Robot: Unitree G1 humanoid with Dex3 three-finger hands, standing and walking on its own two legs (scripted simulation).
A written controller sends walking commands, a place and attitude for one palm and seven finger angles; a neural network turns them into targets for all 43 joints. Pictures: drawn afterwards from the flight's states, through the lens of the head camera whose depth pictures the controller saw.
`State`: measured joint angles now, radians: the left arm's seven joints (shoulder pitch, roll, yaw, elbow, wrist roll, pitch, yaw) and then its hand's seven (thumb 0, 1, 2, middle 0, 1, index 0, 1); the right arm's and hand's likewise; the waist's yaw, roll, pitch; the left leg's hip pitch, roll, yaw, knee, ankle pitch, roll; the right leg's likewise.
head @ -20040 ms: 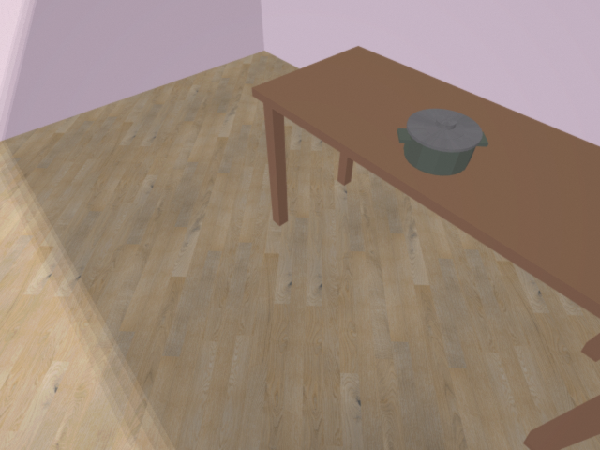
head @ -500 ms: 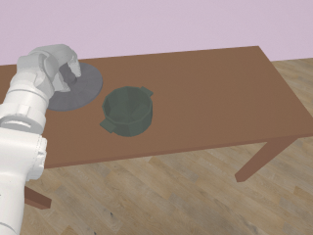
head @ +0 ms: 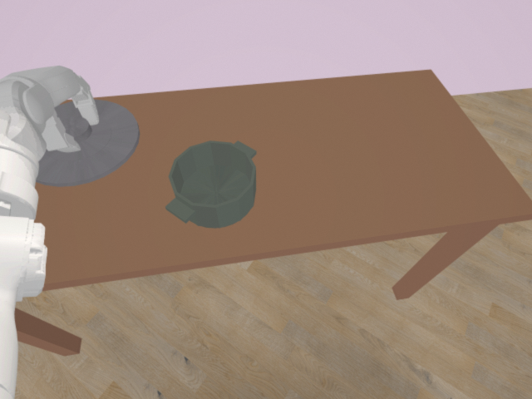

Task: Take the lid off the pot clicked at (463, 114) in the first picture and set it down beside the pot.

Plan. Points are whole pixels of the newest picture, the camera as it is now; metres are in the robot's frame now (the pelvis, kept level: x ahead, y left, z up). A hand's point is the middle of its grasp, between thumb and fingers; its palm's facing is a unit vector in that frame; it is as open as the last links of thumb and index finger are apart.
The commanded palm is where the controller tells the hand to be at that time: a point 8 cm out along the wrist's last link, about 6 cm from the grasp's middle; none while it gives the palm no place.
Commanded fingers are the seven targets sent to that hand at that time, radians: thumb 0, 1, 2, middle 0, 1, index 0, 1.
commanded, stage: move the lid sideways beside the pot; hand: left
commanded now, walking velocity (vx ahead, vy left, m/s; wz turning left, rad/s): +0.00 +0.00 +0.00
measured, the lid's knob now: (73, 130) +0.51 +0.27 +0.11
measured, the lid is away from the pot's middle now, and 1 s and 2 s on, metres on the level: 0.20 0.24 0.24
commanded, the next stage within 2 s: lower the lid onto the table in 0.42 s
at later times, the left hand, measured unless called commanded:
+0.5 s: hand (26, 136) +0.47 +0.31 +0.14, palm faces -0.40 -0.11 -0.91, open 8.0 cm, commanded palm +0.50 +0.31 +0.21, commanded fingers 0.00 0.58 0.96 -0.95 -1.12 -0.84 -1.10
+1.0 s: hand (42, 148) +0.48 +0.31 +0.11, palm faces -0.43 -0.09 -0.90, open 8.0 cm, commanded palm +0.51 +0.31 +0.18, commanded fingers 0.00 0.58 0.96 -0.95 -1.12 -0.84 -1.10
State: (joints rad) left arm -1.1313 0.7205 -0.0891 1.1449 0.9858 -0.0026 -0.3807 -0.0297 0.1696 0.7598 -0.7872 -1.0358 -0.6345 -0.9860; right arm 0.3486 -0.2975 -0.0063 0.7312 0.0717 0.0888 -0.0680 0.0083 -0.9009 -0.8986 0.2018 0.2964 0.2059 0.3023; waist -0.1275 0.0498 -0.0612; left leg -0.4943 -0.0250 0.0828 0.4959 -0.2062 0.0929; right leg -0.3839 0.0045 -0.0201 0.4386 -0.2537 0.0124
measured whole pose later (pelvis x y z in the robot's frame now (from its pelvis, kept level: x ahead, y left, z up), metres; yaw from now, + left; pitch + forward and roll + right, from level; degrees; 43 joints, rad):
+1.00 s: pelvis +0.00 +0.00 -0.01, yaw +0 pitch +14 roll -3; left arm -1.08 0.82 -0.05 1.15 1.00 -0.13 -0.39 -0.03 0.17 0.76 -0.79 -1.04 -0.63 -0.98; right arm 0.34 -0.30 0.01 0.73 0.08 0.12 -0.09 0.01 -0.90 -0.90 0.20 0.30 0.21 0.30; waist -0.13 0.03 -0.06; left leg -0.57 -0.01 0.08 0.56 -0.24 0.09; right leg -0.45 0.02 -0.02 0.47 -0.27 0.01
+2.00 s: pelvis +0.00 +0.00 -0.02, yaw -1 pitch +18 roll -4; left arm -1.05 0.82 -0.01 1.21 1.04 -0.16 -0.28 -0.03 0.18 0.76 -0.79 -1.04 -0.63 -0.98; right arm 0.37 -0.30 0.01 0.73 0.07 0.13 -0.10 0.00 -0.90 -0.90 0.20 0.30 0.21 0.30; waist -0.16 0.04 -0.08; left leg -0.73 0.01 0.07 0.70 -0.29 0.10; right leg -0.60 0.03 -0.03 0.60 -0.31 0.01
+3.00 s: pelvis -0.01 +0.01 -0.04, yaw -2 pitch +23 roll -6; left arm -1.06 0.86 0.01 1.27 1.08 -0.15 -0.22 -0.03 0.18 0.76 -0.79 -1.04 -0.62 -0.98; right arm 0.39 -0.29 0.03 0.71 0.05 0.15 -0.09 0.00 -0.90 -0.90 0.20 0.30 0.21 0.30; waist -0.20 0.04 -0.09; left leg -0.93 0.04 0.06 0.88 -0.35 0.10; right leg -0.79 0.05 -0.04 0.75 -0.36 0.01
